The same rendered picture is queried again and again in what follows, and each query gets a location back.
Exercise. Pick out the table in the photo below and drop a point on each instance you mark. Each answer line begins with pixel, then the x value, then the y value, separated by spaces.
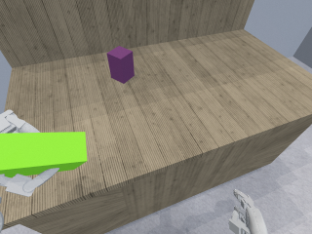
pixel 209 102

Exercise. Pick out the robot left hand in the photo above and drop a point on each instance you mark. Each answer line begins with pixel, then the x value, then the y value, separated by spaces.
pixel 21 184

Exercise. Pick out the sponge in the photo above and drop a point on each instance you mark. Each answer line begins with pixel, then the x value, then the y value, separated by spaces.
pixel 30 154

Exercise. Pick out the robot right hand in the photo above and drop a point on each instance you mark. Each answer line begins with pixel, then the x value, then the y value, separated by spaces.
pixel 251 222

